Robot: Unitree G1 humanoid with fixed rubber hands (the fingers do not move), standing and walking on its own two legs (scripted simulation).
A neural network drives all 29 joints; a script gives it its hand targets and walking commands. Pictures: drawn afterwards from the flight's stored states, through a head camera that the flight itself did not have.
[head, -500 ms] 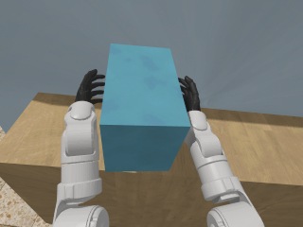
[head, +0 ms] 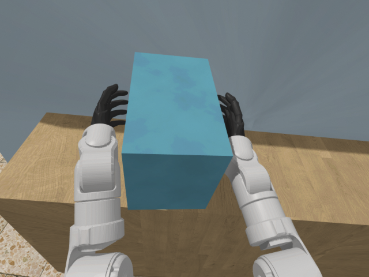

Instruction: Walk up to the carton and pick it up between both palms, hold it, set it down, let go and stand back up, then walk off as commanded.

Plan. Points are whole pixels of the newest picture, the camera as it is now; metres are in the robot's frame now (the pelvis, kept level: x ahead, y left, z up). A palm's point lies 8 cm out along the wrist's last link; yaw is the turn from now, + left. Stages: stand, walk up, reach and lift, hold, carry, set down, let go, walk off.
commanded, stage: hold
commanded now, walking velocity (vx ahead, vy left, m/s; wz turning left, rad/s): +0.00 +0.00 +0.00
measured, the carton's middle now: (170, 130) +0.39 +0.01 +0.15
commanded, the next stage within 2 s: none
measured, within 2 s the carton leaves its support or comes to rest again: neither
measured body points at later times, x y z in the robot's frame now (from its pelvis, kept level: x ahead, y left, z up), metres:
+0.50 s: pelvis +0.00 +0.00 +0.00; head -0.01 +0.03 +0.45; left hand +0.38 +0.14 +0.18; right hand +0.38 -0.12 +0.16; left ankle +0.01 +0.14 -0.75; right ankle +0.02 -0.13 -0.75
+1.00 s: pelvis +0.00 +0.00 +0.00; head -0.01 +0.03 +0.45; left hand +0.38 +0.14 +0.18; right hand +0.38 -0.12 +0.17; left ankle +0.01 +0.14 -0.75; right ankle +0.02 -0.13 -0.75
